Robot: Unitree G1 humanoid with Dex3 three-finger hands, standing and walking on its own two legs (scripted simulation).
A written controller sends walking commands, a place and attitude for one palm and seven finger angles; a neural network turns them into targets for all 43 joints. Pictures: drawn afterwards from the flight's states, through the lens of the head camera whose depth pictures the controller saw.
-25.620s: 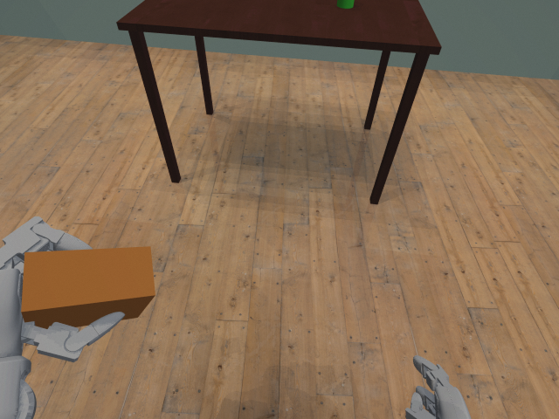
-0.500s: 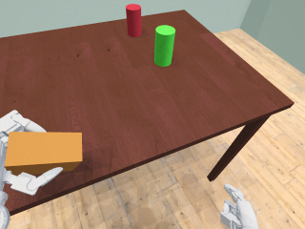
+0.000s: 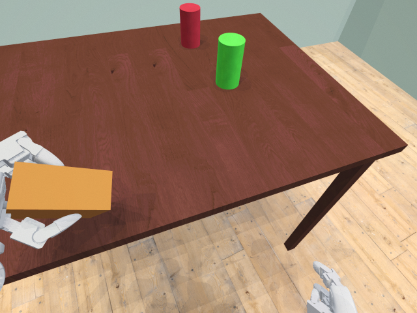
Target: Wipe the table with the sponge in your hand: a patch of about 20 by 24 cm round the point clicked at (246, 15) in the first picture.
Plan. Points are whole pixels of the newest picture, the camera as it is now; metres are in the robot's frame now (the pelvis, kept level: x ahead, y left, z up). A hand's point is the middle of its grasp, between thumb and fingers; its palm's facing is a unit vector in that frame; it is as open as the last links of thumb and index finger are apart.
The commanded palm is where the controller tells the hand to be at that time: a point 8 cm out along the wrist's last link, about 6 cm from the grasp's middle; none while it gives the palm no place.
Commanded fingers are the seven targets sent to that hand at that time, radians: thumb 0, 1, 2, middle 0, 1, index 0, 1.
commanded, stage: come to a stop and stand still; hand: left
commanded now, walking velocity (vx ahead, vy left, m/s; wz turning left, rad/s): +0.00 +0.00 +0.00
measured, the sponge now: (73, 195) +0.24 +0.22 +0.15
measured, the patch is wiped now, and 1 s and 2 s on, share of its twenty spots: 0.00 0.00 0.00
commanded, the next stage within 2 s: look again from close up in 0.88 s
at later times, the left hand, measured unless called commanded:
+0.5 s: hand out of the picture +0.22 +0.34 +0.16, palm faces +0.42 -0.82 -0.38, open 9.8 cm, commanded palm +0.15 +0.35 +0.18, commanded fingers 0.00 0.10 1.30 -1.20 -1.60 -1.20 -1.60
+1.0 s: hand out of the picture +0.23 +0.33 +0.16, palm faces +0.36 -0.84 -0.41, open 9.8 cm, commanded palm +0.17 +0.37 +0.18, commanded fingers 0.00 0.10 1.30 -1.20 -1.60 -1.20 -1.60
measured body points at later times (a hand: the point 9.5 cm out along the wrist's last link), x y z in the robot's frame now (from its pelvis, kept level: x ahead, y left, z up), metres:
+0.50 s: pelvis -0.02 +0.08 +0.00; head +0.01 +0.09 +0.45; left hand +0.19 +0.38 +0.18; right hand +0.16 -0.14 -0.07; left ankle +0.01 +0.15 -0.74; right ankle -0.01 -0.05 -0.74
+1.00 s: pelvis +0.00 +0.09 +0.00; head +0.04 +0.11 +0.45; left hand +0.20 +0.38 +0.18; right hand +0.19 -0.13 -0.07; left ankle +0.01 +0.15 -0.74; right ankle -0.01 -0.05 -0.74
